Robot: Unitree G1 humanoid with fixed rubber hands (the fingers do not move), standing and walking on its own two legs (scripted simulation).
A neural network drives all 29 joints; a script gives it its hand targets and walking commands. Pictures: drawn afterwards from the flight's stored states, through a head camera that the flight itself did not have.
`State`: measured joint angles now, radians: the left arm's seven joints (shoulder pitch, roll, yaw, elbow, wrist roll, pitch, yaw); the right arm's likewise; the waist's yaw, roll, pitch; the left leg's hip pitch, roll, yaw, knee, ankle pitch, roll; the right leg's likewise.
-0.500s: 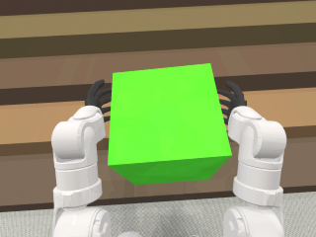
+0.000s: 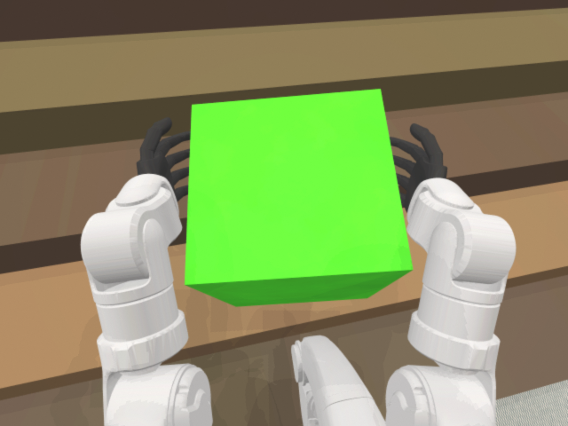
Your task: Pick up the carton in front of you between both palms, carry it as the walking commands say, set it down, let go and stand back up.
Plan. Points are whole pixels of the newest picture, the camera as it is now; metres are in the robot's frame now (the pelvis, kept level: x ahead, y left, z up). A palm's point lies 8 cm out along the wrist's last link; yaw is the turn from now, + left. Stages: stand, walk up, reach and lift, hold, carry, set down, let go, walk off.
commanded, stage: carry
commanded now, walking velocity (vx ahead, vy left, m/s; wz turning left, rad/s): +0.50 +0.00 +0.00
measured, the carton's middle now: (294, 218) +0.38 -0.05 +0.05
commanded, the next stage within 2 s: none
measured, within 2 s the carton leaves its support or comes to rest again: neither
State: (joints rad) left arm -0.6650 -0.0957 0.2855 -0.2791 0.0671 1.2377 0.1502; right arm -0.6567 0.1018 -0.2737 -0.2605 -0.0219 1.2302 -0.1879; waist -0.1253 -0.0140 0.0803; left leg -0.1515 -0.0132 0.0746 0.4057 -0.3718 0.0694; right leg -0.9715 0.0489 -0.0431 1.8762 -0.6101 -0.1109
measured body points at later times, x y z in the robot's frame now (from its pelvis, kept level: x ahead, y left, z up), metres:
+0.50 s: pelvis +0.37 +0.00 +0.17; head +0.39 -0.01 +0.62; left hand +0.74 +0.17 +0.35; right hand +0.75 -0.13 +0.33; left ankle +0.49 +0.07 -0.45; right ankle +0.22 -0.08 -0.56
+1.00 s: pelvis +0.68 -0.06 +0.32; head +0.70 -0.02 +0.77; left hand +1.06 +0.14 +0.50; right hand +1.09 -0.16 +0.52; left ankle +0.50 +0.06 -0.39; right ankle +0.81 -0.16 -0.32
